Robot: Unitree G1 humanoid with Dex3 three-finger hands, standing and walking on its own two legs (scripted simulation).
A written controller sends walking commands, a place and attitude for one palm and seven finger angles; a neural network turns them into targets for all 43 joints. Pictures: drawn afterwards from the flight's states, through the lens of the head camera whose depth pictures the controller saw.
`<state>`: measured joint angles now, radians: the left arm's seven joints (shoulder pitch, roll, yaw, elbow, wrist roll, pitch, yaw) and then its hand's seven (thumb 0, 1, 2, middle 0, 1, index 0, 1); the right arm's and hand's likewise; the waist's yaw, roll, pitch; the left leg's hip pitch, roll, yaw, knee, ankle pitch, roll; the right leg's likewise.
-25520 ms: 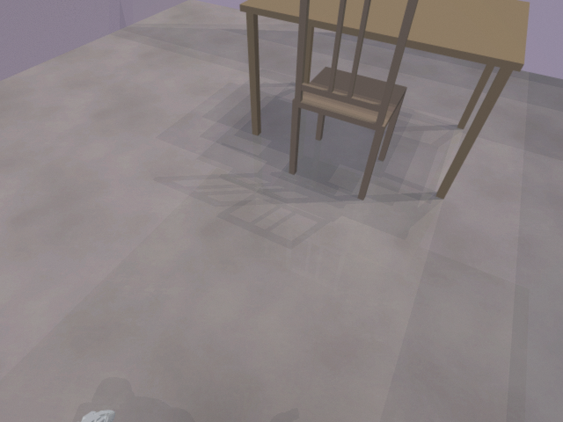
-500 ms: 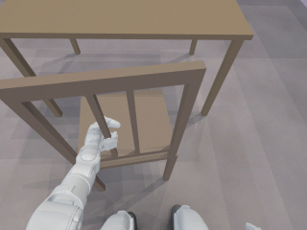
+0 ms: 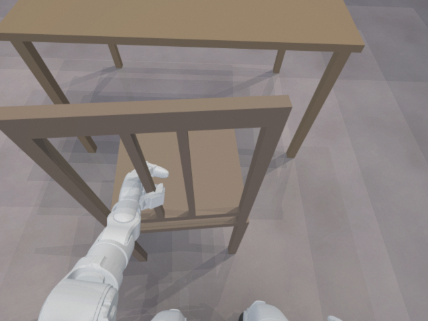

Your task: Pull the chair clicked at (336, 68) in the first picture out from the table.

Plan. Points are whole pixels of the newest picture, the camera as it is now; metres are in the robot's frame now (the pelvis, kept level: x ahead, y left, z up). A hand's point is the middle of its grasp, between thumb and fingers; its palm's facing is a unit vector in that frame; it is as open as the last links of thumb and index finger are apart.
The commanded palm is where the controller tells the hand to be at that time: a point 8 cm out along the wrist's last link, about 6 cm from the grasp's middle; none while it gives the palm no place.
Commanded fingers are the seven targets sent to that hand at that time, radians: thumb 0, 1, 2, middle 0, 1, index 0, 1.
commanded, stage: step backward, pulling the chair out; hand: left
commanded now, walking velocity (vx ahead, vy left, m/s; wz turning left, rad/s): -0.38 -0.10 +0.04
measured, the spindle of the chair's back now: (148, 184) +0.38 +0.15 -0.04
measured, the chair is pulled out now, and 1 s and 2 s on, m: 0.34 0.55 0.71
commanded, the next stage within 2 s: stop walking, hand still on the chair in 0.90 s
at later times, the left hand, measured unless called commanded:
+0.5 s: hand (150, 229) +0.29 +0.14 -0.06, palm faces +0.02 -0.98 -0.20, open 5.2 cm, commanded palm +0.30 +0.19 -0.06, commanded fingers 0.00 0.90 0.90 -0.50 -1.45 -0.50 -1.45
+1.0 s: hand (133, 304) +0.15 +0.15 -0.06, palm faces +0.05 -0.98 -0.18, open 5.1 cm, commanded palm +0.14 +0.20 -0.04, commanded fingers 0.00 0.90 0.90 -0.50 -1.45 -0.50 -1.45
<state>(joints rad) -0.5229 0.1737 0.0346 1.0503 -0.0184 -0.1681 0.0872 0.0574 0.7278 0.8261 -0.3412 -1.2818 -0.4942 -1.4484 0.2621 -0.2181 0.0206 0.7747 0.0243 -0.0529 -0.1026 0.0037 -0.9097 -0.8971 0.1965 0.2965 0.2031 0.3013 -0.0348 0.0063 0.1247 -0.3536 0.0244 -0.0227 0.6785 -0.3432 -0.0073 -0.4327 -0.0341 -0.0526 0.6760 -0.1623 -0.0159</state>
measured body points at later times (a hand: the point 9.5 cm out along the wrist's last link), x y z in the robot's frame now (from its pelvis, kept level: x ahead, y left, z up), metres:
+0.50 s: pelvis -0.10 +0.00 -0.01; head -0.01 +0.00 +0.43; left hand +0.28 +0.19 -0.05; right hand +0.00 -0.26 -0.14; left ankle -0.03 +0.14 -0.72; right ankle -0.01 -0.14 -0.73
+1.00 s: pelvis -0.22 +0.00 +0.00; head -0.15 +0.01 +0.44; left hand +0.15 +0.20 -0.05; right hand -0.12 -0.27 -0.12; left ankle -0.17 +0.13 -0.73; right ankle -0.13 -0.14 -0.72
